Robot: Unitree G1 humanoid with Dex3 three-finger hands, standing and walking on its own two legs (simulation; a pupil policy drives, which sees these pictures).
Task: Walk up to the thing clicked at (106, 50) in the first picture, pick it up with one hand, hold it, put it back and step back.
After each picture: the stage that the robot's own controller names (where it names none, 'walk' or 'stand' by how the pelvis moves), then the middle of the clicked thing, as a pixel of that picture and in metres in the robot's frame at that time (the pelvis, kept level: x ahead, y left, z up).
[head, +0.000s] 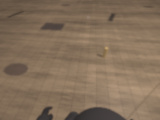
stand; (105, 52) +1.29 -0.29 -0.66
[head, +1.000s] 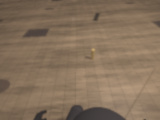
walk; (92, 54) +1.18 +0.05 -0.63
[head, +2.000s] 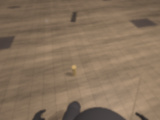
walk; (74, 71) +0.68 +0.26 -0.62
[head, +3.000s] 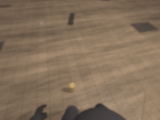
walk; (72, 88) +0.41 +0.18 -0.64
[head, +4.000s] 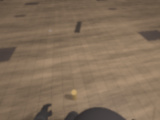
stand; (74, 95) +0.38 +0.18 -0.65
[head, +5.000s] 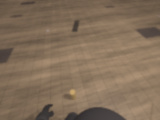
stand; (73, 95) +0.37 +0.20 -0.66
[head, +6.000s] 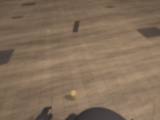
stand; (74, 95) +0.36 +0.20 -0.66
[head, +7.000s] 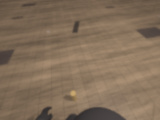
stand; (74, 96) +0.36 +0.20 -0.66
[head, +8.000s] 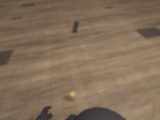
stand; (73, 96) +0.35 +0.21 -0.66
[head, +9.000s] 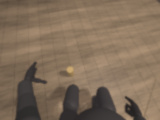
go down; (70, 72) +0.41 +0.18 -0.46
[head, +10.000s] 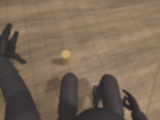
go down; (66, 59) +0.46 +0.19 -0.29
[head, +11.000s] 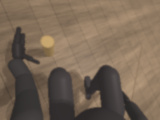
close in; (48, 48) +0.46 +0.23 -0.19
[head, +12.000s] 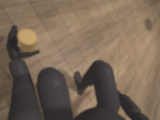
close; (28, 45) +0.45 +0.25 -0.17
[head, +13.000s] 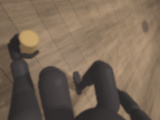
lift; (29, 46) +0.43 +0.25 -0.17
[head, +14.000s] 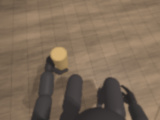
lift; (61, 63) +0.34 +0.21 -0.01
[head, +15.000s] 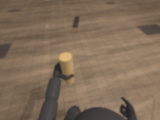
hold; (67, 70) +0.32 +0.16 +0.06
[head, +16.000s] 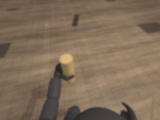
hold; (68, 70) +0.32 +0.16 +0.05
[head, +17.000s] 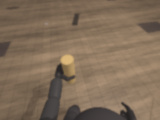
crouch; (69, 71) +0.32 +0.16 +0.04
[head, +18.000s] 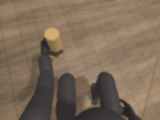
crouch; (56, 46) +0.47 +0.19 -0.04
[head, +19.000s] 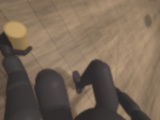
lower; (20, 43) +0.46 +0.27 -0.18
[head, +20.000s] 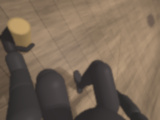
lower; (23, 39) +0.47 +0.27 -0.17
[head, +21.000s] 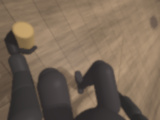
lower; (26, 42) +0.46 +0.26 -0.17
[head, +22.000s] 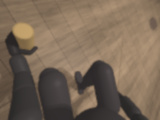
lower; (26, 42) +0.46 +0.26 -0.16
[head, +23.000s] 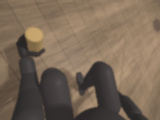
loosen; (35, 45) +0.45 +0.24 -0.16
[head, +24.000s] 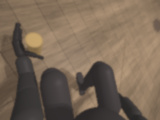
withdraw; (35, 47) +0.45 +0.24 -0.18
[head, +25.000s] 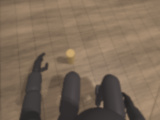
walk; (71, 57) +0.47 +0.18 -0.29
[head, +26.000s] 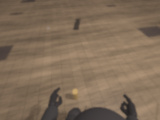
stand; (75, 94) +0.37 +0.15 -0.59
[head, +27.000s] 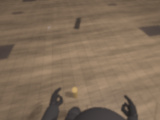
stand; (75, 93) +0.39 +0.17 -0.60
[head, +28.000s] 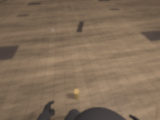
stand; (76, 94) +0.39 +0.15 -0.63
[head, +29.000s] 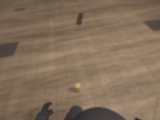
walk; (78, 88) +0.41 +0.15 -0.65
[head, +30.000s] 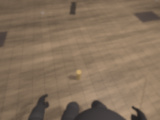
walk; (78, 75) +0.54 +0.12 -0.64
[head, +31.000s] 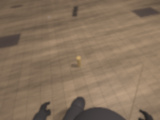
walk; (79, 62) +0.82 +0.24 -0.63
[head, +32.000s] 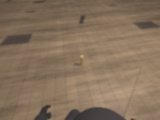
stand; (82, 61) +1.01 +0.18 -0.64
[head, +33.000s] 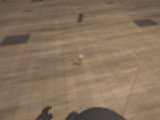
stand; (80, 60) +1.01 +0.19 -0.66
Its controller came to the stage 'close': yes
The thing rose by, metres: 0.70
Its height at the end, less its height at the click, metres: +0.00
